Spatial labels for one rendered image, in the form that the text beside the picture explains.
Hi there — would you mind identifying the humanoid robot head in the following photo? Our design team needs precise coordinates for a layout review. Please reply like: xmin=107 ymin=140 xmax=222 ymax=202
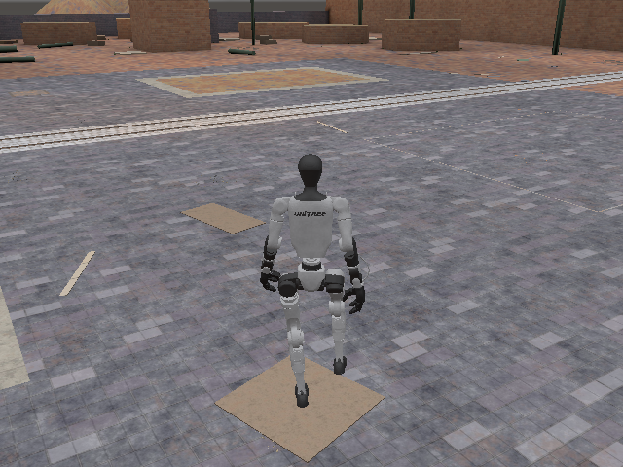
xmin=294 ymin=154 xmax=327 ymax=201

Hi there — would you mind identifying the right robot upper arm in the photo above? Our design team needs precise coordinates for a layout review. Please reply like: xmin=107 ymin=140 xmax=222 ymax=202
xmin=331 ymin=197 xmax=353 ymax=252

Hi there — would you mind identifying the robot left hand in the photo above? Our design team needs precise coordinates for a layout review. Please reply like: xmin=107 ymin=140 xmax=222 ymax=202
xmin=260 ymin=270 xmax=281 ymax=292

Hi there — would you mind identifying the robot right hand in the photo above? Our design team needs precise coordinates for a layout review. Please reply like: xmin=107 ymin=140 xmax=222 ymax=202
xmin=343 ymin=286 xmax=365 ymax=314

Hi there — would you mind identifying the left robot upper arm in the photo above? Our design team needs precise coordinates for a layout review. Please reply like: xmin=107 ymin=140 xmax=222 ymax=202
xmin=267 ymin=197 xmax=291 ymax=250

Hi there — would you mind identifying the left robot forearm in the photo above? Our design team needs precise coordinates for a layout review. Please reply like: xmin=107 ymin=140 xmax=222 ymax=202
xmin=261 ymin=236 xmax=277 ymax=274

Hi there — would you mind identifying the left robot foot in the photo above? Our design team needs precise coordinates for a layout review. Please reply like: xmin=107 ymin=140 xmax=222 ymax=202
xmin=295 ymin=383 xmax=309 ymax=408

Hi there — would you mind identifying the right robot forearm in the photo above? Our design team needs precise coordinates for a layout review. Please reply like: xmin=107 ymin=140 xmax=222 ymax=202
xmin=344 ymin=238 xmax=364 ymax=288

